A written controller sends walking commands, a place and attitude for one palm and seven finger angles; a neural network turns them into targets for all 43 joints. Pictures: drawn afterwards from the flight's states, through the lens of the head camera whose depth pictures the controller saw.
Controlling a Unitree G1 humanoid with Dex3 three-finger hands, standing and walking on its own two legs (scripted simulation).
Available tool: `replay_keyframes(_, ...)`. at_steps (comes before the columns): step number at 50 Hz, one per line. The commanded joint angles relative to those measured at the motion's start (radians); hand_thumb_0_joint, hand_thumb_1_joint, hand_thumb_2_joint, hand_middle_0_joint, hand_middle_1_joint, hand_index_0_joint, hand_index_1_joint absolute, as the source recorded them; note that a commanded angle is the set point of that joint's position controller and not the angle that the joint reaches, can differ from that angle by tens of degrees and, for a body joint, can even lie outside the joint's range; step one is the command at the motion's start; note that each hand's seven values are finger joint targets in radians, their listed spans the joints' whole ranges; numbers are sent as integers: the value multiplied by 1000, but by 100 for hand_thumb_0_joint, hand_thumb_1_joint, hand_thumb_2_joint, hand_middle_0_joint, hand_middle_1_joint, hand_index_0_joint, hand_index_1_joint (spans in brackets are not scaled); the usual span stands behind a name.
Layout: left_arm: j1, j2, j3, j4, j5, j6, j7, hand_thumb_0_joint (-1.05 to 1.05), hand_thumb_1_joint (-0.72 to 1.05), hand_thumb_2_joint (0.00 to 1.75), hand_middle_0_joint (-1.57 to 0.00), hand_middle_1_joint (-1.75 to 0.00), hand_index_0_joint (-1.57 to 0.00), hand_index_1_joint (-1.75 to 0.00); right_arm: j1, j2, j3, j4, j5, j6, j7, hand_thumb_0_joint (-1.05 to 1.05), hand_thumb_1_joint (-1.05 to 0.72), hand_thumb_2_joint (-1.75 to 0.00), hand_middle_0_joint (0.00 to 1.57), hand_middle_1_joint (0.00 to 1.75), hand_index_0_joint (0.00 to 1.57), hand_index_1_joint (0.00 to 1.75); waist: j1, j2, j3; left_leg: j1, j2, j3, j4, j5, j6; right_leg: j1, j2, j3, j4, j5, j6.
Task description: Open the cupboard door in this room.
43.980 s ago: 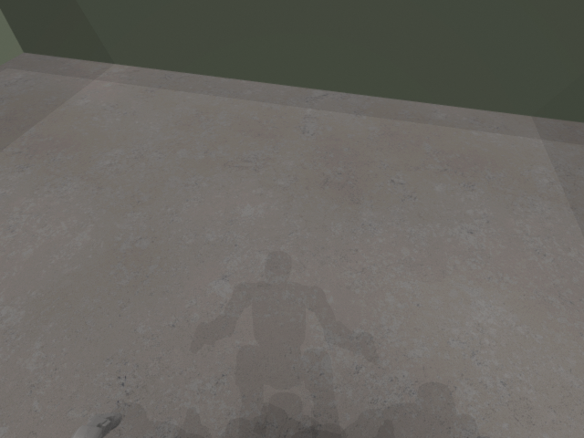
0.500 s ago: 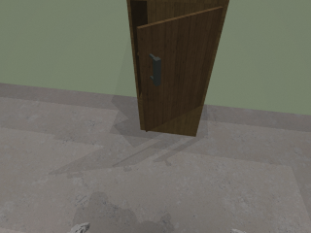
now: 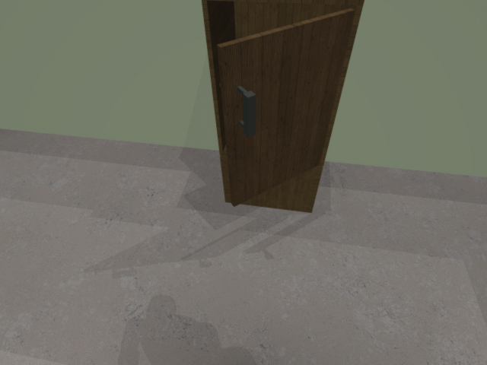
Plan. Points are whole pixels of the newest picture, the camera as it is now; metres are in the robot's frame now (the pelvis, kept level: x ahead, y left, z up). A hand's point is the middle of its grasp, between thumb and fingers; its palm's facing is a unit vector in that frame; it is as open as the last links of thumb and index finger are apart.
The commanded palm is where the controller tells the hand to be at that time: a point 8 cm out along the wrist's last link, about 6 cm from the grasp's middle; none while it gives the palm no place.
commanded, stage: let the arm hang, fingers relaxed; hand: left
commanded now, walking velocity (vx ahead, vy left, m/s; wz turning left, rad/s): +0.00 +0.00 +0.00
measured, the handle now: (245, 111) +0.72 +0.04 +0.02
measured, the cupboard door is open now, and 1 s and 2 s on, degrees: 41 41 41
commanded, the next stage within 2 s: look to check the result in 0.34 s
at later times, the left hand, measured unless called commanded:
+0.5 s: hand out of the picture +0.07 +0.19 -0.16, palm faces +0.02 -0.96 -0.27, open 7.4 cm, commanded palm none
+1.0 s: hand out of the picture +0.09 +0.20 -0.16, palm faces +0.00 -0.96 -0.29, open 7.4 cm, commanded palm none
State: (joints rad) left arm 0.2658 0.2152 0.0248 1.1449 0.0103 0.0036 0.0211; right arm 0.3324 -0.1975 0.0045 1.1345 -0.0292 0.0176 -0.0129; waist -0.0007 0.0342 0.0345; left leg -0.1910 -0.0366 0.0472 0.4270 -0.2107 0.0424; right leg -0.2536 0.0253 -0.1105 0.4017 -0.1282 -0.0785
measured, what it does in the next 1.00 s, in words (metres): stands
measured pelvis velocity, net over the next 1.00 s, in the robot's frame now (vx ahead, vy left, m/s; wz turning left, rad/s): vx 0.04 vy -0.01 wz -0.01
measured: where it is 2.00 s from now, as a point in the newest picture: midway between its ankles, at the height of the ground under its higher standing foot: outside the picture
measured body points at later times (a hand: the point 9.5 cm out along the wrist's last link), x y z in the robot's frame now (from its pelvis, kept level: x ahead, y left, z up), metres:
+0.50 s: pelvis +0.02 -0.01 +0.00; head +0.03 -0.02 +0.45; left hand +0.07 +0.24 -0.14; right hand +0.04 -0.24 -0.16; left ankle +0.01 +0.09 -0.74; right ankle +0.06 -0.07 -0.74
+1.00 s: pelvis +0.04 -0.01 +0.01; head +0.06 -0.02 +0.46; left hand +0.09 +0.25 -0.14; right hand +0.06 -0.27 -0.15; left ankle +0.01 +0.09 -0.74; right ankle +0.06 -0.07 -0.74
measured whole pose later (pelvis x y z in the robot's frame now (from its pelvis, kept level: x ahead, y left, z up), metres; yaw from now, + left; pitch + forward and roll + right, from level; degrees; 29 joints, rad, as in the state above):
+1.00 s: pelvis +0.04 -0.01 +0.01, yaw -1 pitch -2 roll +0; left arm 0.16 0.24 0.02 1.16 0.01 -0.02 0.02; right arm 0.20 -0.26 0.00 1.15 -0.02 0.00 -0.02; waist 0.00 0.03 0.06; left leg -0.08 -0.01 0.05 0.33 -0.23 0.02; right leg -0.14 0.06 -0.10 0.31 -0.14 -0.09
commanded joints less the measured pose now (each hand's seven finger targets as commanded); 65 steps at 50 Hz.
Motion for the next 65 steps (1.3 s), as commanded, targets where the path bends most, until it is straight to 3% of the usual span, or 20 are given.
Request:
replay_keyframes(1,1,138,24,-44,3,-18,8,0,90,90,-20,-30,-20,-30,22,-110,-23,-32,7,-19,-11,0,-90,-90,20,30,20,30,11,-32,57,-118,121,-146,-146,-129,19,52,-149,194,-131,-249,4)
replay_keyframes(13,-56,129,21,-45,1,-33,12,0,90,90,-20,-30,-20,-30,-24,-112,-21,-24,8,-33,-14,0,-90,-90,20,30,20,30,2,-7,8,-37,137,-137,-153,35,4,121,-153,184,-113,-48,11)
replay_keyframes(18,-68,133,21,-43,2,-36,12,0,90,90,-20,-30,-20,-30,-48,-124,-23,-24,9,-34,-15,0,-90,-90,20,30,20,30,-1,-25,10,-8,139,-127,-157,61,1,126,-155,181,-121,-3,17)
replay_keyframes(37,-85,187,25,-31,0,-40,13,0,90,90,-20,-30,-20,-30,-90,-173,-28,-25,12,-22,-14,0,-90,-90,20,30,20,30,-7,-53,5,42,129,-101,-138,35,-2,139,-167,211,-183,-12,53)
replay_keyframes(41,-88,193,27,-31,0,-41,13,0,90,90,-20,-30,-20,-30,-101,-183,-28,-28,12,-24,-15,0,-90,-90,20,30,20,30,-4,-22,-5,48,135,-103,-139,57,-4,152,-166,205,-172,36,51)
replay_keyframes(47,-102,204,25,-32,-2,-42,13,0,90,90,-20,-30,-20,-30,-106,-192,-26,-27,13,-27,-15,0,-90,-90,20,30,20,30,-4,-38,-29,53,142,-109,-149,82,-6,182,-167,198,-158,90,49)
replay_keyframes(53,-118,203,23,-35,-2,-41,11,0,90,90,-20,-30,-20,-30,-120,-202,-25,-27,12,-30,-15,0,-90,-90,20,30,20,30,-2,-16,-16,53,149,-115,-162,98,-6,181,-164,196,-149,109,42)
replay_keyframes(55,-121,198,27,-44,0,-35,10,0,90,90,-20,-30,-20,-30,-112,-197,-29,-31,10,-29,-19,0,-90,-90,20,30,20,30,-6,-31,-23,71,158,-95,-141,108,-10,162,-159,211,-130,160,36)
replay_keyframes(57,-91,133,20,-44,0,-16,14,0,90,90,-20,-30,-20,-30,-68,-120,-18,-28,10,-18,-23,0,-90,-90,20,30,20,30,-10,-30,-41,74,160,-63,-97,124,-20,151,-161,221,-85,233,35)
replay_keyframes(62,-86,160,46,-99,7,13,5,0,90,90,-20,-30,-20,-30,-50,-143,-45,-78,13,0,-34,0,-90,-90,20,30,20,30,-17,-71,-24,57,171,-15,-26,45,-17,66,-157,275,-25,237,9)
replay_keyframes(65,-98,153,55,-143,11,24,-4,0,90,90,-20,-30,-20,-30,-57,-159,-61,-112,10,4,-38,0,-90,-90,20,30,20,30,-20,-28,-10,74,213,-43,-30,9,6,-36,-116,283,39,177,12)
